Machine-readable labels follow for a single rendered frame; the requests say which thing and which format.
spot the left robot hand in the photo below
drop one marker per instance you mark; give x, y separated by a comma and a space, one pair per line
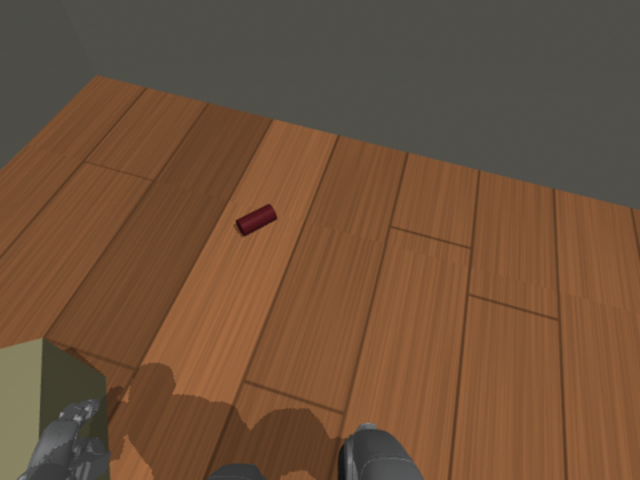
59, 444

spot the left robot arm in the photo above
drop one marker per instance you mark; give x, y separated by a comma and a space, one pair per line
47, 471

